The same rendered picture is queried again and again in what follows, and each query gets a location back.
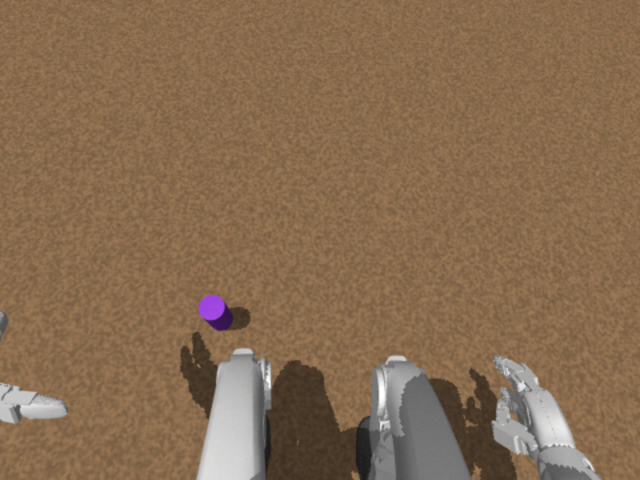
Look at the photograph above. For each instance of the right robot arm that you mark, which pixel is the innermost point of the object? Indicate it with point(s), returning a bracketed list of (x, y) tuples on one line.
[(565, 463)]

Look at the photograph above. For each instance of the can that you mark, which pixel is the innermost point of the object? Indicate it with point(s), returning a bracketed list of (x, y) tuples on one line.
[(214, 310)]

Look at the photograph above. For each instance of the left robot hand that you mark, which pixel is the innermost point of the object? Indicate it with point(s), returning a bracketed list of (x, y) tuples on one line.
[(15, 403)]

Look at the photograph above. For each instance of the right robot foot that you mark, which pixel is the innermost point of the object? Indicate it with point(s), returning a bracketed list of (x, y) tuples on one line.
[(363, 449)]

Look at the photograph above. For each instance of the right robot hand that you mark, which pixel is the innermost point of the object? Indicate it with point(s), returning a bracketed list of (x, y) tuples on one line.
[(542, 422)]

